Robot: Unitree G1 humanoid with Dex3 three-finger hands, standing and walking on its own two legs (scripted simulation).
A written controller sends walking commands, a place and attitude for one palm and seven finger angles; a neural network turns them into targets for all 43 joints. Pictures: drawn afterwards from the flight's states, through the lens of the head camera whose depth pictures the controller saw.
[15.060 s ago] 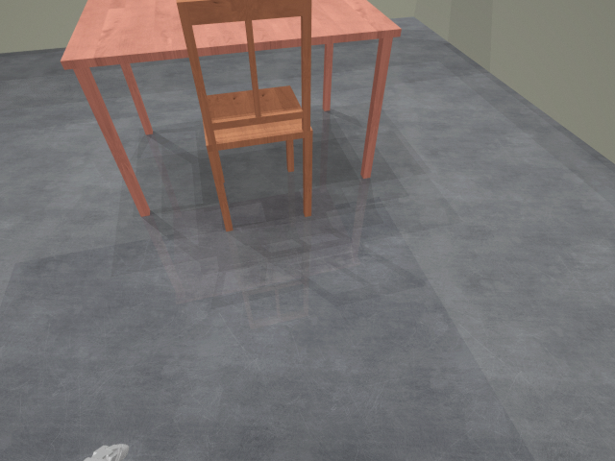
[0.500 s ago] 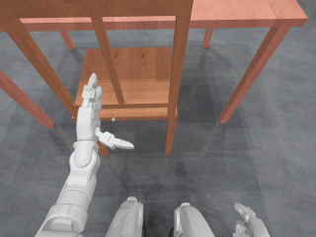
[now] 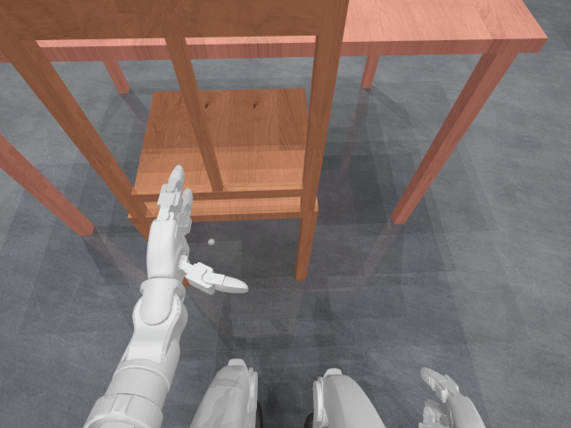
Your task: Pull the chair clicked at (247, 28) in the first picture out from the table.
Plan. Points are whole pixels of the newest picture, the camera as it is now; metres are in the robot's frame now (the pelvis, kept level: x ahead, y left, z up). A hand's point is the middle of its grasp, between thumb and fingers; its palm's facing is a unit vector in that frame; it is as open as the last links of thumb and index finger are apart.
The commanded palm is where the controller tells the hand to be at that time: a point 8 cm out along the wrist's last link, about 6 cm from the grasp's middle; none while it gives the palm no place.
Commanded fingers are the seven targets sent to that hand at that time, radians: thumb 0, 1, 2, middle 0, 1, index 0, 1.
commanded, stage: aim the fingers beside a spindle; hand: left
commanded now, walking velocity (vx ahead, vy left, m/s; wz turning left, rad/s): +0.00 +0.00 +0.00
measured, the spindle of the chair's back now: (201, 130) +0.53 +0.14 +0.05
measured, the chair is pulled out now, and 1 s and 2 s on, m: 0.00 0.00 0.00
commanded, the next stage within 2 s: push the fingers through the gap in 0.16 s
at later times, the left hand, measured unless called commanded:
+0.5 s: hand (208, 219) +0.40 +0.12 +0.02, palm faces +0.04 -1.00 -0.06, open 17.0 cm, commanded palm +0.37 +0.17 +0.02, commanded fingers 0.00 -0.50 0.30 -0.06 -0.08 -0.06 -0.08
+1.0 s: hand (210, 193) +0.44 +0.12 +0.02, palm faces +0.07 -1.00 -0.01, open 16.9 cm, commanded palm +0.42 +0.17 +0.02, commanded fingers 0.00 -0.50 0.30 -0.06 -0.08 -0.06 -0.08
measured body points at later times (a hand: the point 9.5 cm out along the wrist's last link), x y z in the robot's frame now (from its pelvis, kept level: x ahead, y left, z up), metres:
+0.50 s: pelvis -0.01 -0.01 -0.01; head +0.11 -0.01 +0.42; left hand +0.39 +0.17 +0.03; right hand +0.13 -0.25 -0.14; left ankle +0.04 +0.10 -0.62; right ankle +0.01 -0.08 -0.62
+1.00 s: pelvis +0.00 +0.00 -0.01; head +0.13 +0.00 +0.43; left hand +0.43 +0.18 +0.03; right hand +0.08 -0.26 -0.13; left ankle +0.04 +0.10 -0.62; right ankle +0.01 -0.08 -0.62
